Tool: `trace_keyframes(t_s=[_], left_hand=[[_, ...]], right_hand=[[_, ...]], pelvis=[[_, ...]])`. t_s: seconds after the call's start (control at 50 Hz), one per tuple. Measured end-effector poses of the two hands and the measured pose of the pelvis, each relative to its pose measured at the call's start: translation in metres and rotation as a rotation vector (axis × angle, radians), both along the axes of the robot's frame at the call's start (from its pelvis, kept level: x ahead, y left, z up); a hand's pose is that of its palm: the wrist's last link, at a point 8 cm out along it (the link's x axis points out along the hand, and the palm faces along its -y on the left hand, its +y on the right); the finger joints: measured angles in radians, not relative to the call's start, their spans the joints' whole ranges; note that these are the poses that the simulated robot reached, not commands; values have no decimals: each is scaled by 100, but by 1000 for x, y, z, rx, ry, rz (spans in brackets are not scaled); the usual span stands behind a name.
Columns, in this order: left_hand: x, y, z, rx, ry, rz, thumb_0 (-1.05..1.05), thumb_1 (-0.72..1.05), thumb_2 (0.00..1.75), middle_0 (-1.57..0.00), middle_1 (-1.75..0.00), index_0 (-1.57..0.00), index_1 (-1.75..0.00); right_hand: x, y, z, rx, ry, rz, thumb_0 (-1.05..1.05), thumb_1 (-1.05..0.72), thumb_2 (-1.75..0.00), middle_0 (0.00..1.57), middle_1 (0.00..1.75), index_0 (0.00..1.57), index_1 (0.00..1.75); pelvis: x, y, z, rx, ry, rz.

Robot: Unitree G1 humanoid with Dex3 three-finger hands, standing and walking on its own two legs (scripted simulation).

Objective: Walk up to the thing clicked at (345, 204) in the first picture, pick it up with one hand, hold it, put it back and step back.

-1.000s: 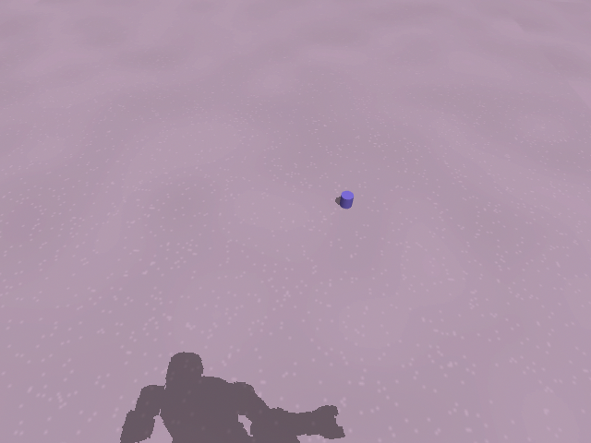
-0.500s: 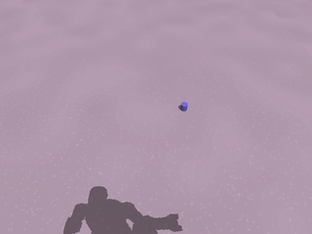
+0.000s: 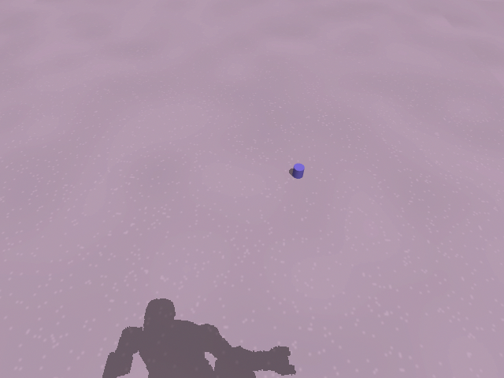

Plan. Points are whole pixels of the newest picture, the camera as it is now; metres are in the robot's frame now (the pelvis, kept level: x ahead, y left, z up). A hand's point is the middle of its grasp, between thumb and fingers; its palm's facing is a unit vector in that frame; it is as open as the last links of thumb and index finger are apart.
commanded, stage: stand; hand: left
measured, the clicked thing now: (298, 171) +1.23 -0.32 -0.75
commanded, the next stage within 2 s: walk up in 0.12 s
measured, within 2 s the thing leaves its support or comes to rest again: neither
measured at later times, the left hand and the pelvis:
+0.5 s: hand (139, 360) +0.19 +0.20 -0.15, palm faces -0.17 -0.88 -0.44, open 7.4 cm; pelvis +0.08 -0.09 -0.04, yaw -11 degrees
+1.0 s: hand (201, 239) +0.45 +0.11 -0.17, palm faces -0.42 -0.84 -0.34, open 7.4 cm; pelvis +0.29 -0.12 -0.02, yaw -22 degrees
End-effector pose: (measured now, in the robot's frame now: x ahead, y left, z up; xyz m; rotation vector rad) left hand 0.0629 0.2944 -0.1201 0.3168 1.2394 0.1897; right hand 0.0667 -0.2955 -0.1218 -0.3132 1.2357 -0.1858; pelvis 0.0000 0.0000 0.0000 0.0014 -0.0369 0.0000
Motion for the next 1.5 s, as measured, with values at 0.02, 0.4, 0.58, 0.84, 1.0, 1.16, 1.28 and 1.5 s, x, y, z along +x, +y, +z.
trace_keyframes(t_s=[0.02, 0.4, 0.58, 0.84, 1.0, 1.16, 1.28, 1.5], left_hand=[[0, 0, 0, 0, 1, 0, 1, 91, 90, -20, -30, -20, -30], [87, -20, 20, 56, -21, -166, 1, 91, 90, -20, -30, -20, -30], [137, -89, 8, 54, -67, -181, 1, 91, 90, -20, -30, -20, -30], [253, -119, -19, -33, -16, -293, 1, 90, 90, -20, -31, -21, -30], [396, -145, -11, -15, -87, -459, 1, 91, 90, -20, -30, -20, -30], [509, -199, 20, -10, -183, -544, 1, 91, 90, -20, -30, -20, -30], [571, -259, 21, 8, -213, -600, 1, 91, 90, -20, -30, -20, -30], [589, -302, 26, -3, -202, -521, 0, 90, 90, -20, -31, -21, -30]], right_hand=[[0, 0, 0, 0, 1, 0, 1, -91, -90, 20, 30, 21, 30], [-19, -105, 2, -89, -83, -161, 1, -90, -90, 21, 30, 21, 30], [41, -156, -17, -61, -99, -183, 1, -91, -90, 20, 30, 20, 30], [128, -155, 15, -92, -133, -212, 1, -91, -90, 21, 30, 21, 30], [138, -147, 27, -124, -139, -373, 1, -91, -90, 21, 30, 21, 30], [142, -153, 19, -69, -13, -431, 1, -91, -90, 21, 30, 21, 30], [171, -193, -15, -29, 4, -474, 1, -90, -90, 21, 30, 21, 30], [302, -257, -5, -10, -135, -404, 1, -91, -90, 20, 30, 21, 30]], pelvis=[[0, 0, 0, 0, 0, 0], [48, -55, -16, 33, -16, -170], [102, -106, -29, -9, -27, -232], [217, -117, -25, -36, 1, -306], [286, -125, -18, 1, -10, -375], [341, -155, -11, 14, -10, -410], [388, -198, -28, 29, -5, -437], [449, -247, -14, 4, -27, -479]])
